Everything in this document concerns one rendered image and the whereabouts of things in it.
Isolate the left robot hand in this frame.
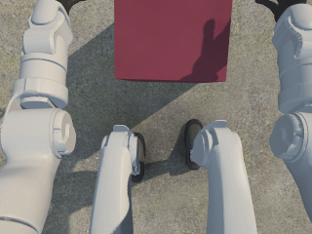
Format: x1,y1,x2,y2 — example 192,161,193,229
56,0,86,15

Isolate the robot left upper arm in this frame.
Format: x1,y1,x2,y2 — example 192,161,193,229
0,107,76,234

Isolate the right robot forearm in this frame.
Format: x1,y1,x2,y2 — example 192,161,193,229
271,3,312,114

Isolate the left robot forearm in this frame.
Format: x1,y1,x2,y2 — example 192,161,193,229
0,0,73,155

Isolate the right robot hand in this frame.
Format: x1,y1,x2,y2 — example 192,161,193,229
254,0,307,22

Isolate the robot left thigh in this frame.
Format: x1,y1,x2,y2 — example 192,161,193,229
89,132,139,234

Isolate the robot right upper arm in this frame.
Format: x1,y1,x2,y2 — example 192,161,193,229
269,111,312,223

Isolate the robot right shin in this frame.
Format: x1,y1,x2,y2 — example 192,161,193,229
190,120,243,167

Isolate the carton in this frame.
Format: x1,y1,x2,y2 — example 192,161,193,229
114,0,233,84

